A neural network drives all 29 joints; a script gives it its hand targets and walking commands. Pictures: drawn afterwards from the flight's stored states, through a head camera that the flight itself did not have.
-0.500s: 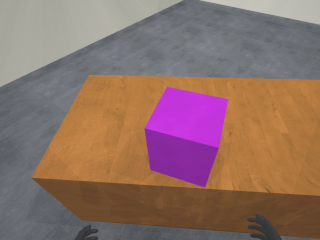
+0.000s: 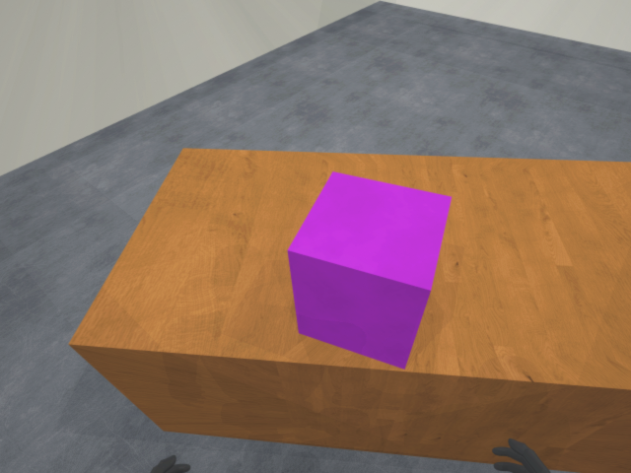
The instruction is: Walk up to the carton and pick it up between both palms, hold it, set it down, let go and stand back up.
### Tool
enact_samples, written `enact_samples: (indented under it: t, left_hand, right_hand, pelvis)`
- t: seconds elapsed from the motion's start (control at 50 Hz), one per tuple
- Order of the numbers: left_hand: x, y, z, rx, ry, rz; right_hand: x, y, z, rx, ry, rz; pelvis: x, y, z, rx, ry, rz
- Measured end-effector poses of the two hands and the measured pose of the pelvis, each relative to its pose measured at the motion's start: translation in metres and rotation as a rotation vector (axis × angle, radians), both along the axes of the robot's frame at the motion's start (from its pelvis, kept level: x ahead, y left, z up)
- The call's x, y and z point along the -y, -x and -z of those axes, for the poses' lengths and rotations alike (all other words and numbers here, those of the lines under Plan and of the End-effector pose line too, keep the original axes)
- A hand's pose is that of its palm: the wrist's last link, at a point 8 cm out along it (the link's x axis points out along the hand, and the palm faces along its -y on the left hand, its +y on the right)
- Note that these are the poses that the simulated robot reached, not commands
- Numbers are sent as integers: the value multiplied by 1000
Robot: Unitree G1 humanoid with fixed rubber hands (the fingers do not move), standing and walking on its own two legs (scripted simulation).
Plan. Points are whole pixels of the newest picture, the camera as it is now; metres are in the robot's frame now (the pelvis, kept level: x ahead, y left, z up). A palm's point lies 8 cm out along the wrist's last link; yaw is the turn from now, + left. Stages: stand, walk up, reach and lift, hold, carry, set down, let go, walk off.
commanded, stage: stand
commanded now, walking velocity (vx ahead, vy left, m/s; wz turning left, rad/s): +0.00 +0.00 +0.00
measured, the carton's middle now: (368, 270) +0.47 -0.06 -0.07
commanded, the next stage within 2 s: none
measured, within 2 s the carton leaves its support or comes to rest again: neither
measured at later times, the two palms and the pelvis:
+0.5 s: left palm out of the picture +0.09 +0.25 -0.10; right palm out of the picture +0.11 -0.26 -0.10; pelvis +0.00 -0.01 +0.00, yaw +1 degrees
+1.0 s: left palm out of the picture +0.09 +0.24 -0.10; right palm out of the picture +0.11 -0.26 -0.10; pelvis +0.00 -0.01 +0.00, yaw +1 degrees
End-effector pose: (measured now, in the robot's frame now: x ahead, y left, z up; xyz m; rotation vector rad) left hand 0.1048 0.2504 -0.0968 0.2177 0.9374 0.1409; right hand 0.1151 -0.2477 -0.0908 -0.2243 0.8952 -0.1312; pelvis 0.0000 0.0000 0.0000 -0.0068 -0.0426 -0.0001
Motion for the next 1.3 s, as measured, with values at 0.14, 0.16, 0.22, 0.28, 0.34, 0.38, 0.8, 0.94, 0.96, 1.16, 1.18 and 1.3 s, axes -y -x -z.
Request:
enact_samples:
  t: [0.14, 0.16, 0.22, 0.28, 0.34, 0.38, 0.8, 0.94, 0.96, 1.16, 1.18, 1.3]
  left_hand:
    - [1, 6, 1, -12, -2, -8]
    - [1, 7, 1, -15, -3, -8]
    - [2, 10, 2, -22, -4, -7]
    - [2, 11, 2, -25, -5, -8]
    - [3, 11, 2, -27, -5, -8]
    - [4, 11, 2, -27, -6, -7]
    - [5, 14, 2, -44, -12, -19]
    - [6, 11, 2, -40, -12, -23]
    - [6, 11, 2, -39, -12, -23]
    - [6, 9, 1, -36, -14, -29]
    - [6, 9, 1, -37, -14, -29]
    - [7, 11, 1, -39, -13, -34]
  right_hand:
    - [2, 2, 1, -10, 0, -3]
    - [2, 2, 2, -11, 0, -4]
    - [3, 3, 2, -15, 0, -4]
    - [4, 5, 3, -20, 1, -5]
    - [5, 5, 4, -23, 1, -4]
    - [6, 6, 4, -26, 3, -5]
    - [10, 9, 8, -61, 2, -14]
    - [11, 5, 8, -60, 5, -19]
    - [11, 4, 8, -58, 5, -19]
    - [12, -2, 7, -52, 6, -25]
    - [12, -2, 7, -52, 7, -26]
    - [13, -2, 7, -57, 9, -28]
  pelvis:
    - [2, 1, 0, -1, 0, -4]
    - [2, 1, 0, -1, 0, -4]
    - [3, 1, 0, -2, 0, -5]
    - [4, 1, 0, -2, 0, -5]
    - [5, 1, 0, -1, -1, -6]
    - [5, 1, 0, -1, 0, -7]
    - [10, -1, -1, -8, -1, -17]
    - [11, -3, -1, -7, -1, -20]
    - [11, -3, -1, -7, -1, -20]
    - [13, -5, -1, -5, -1, -24]
    - [13, -5, -1, -5, -1, -25]
    - [14, -5, -1, -4, 0, -29]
